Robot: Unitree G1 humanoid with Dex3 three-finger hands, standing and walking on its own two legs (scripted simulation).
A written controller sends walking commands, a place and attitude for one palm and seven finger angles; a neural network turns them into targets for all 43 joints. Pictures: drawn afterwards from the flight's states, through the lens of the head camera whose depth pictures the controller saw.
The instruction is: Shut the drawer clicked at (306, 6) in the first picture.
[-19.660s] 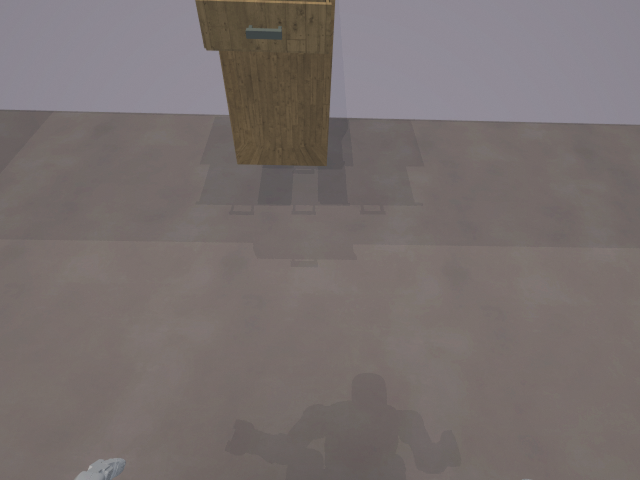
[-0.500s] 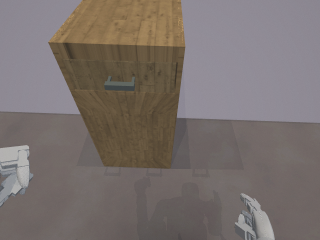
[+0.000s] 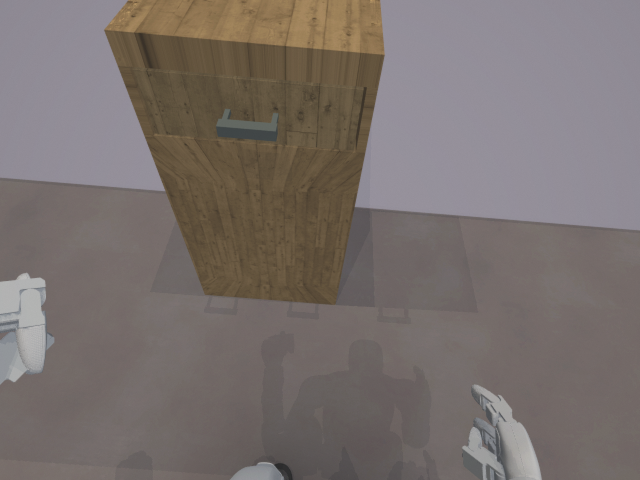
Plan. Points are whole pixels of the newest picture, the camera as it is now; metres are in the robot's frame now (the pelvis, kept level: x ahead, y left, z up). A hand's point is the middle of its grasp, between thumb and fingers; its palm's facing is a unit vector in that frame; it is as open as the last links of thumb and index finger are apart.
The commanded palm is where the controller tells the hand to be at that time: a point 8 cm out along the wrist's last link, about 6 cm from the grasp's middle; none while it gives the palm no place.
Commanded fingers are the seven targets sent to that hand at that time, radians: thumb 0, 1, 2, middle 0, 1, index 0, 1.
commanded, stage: step back with the hand held close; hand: left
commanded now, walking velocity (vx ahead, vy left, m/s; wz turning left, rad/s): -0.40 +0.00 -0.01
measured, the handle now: (249, 123) +0.69 +0.18 +0.01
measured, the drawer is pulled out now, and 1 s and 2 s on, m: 0.00 0.00 0.00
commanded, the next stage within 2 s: stop stepping back and stand still in 0.30 s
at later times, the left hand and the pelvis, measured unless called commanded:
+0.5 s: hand out of the picture +0.08 +0.21 +0.17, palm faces +0.29 -0.82 -0.49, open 3.2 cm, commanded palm +0.02 +0.26 +0.19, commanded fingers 0.00 0.90 0.90 -1.40 -1.60 -1.40 -1.60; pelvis -0.12 -0.02 +0.01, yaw -1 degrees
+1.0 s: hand out of the picture +0.01 +0.22 +0.17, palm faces +0.40 -0.80 -0.45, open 3.2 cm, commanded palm -0.05 +0.25 +0.19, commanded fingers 0.00 0.90 0.90 -1.40 -1.60 -1.40 -1.60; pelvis -0.18 -0.03 +0.00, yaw +0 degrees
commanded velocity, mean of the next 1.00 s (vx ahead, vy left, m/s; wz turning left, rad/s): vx -0.03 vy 0.01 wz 0.00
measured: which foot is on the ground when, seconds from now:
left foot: down 0.00-0.12, up 0.14-0.30, down 0.32-0.56, up 0.58-0.74, down 0.76-1.00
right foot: down 0.00-0.34, up 0.36-0.54, down 0.56-1.00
